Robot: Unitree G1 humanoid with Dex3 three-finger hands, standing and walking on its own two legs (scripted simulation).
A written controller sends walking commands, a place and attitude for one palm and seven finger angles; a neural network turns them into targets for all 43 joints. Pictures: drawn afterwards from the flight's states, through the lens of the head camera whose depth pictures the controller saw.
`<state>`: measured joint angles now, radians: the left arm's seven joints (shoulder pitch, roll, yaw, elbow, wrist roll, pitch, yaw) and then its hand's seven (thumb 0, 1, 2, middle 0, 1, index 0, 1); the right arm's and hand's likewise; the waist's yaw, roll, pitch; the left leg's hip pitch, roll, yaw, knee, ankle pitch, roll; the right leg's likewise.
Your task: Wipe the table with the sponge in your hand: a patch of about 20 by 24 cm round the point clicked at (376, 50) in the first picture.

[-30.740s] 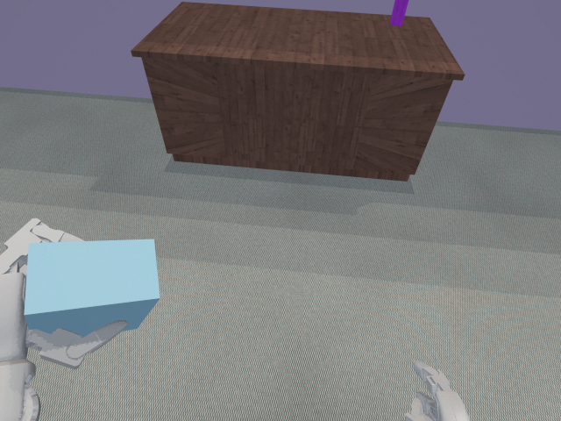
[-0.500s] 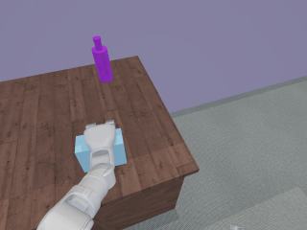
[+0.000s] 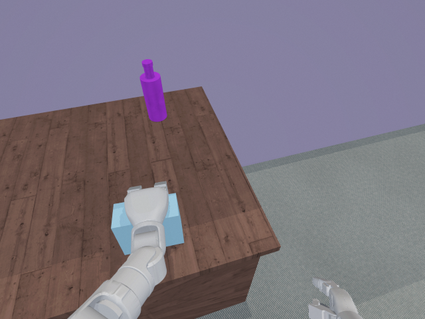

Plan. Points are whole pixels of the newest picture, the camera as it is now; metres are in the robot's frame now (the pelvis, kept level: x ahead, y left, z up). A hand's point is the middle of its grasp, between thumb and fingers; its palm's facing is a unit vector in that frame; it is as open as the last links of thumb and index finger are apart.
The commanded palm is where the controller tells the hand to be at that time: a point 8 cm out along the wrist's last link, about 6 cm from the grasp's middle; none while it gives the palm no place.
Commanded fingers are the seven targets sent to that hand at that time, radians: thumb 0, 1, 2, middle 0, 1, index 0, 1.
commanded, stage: slide back across to the middle lane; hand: left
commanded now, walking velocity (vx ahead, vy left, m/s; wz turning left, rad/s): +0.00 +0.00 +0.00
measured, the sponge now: (151, 228) +0.32 +0.18 -0.07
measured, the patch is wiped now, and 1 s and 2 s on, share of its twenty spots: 0.85 0.90 0.90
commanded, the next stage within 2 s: wipe forward along the middle lane in 0.64 s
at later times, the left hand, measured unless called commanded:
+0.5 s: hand (131, 228) +0.29 +0.21 -0.02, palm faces -0.08 -0.07 -0.99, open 10.6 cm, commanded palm +0.26 +0.21 +0.03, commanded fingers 0.00 0.10 1.30 -1.20 -1.60 -1.20 -1.60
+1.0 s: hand (120, 228) +0.29 +0.24 -0.02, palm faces -0.09 -0.03 -1.00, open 10.6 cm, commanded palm +0.28 +0.24 +0.01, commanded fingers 0.00 0.10 1.30 -1.20 -1.60 -1.20 -1.60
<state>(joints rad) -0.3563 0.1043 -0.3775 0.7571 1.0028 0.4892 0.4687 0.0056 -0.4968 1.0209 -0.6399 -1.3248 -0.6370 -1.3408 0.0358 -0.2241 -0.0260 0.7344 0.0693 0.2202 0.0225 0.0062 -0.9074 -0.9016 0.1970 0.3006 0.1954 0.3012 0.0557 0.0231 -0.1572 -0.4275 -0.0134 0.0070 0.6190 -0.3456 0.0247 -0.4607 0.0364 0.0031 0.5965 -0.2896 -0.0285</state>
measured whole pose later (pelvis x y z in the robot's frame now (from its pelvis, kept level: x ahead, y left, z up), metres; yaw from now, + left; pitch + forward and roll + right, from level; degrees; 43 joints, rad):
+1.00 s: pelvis -0.01 -0.01 +0.00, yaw +0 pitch +7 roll +0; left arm -0.24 0.26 -0.18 0.64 1.05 0.30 0.38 0.00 -0.52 1.02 -0.68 -1.29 -0.68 -1.30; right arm 0.08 -0.24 -0.02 0.74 0.06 0.15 -0.04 0.01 -0.91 -0.90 0.20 0.30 0.20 0.30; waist 0.05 0.03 -0.10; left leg -0.41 -0.01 0.01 0.60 -0.32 0.02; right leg -0.45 0.04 0.01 0.59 -0.26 -0.03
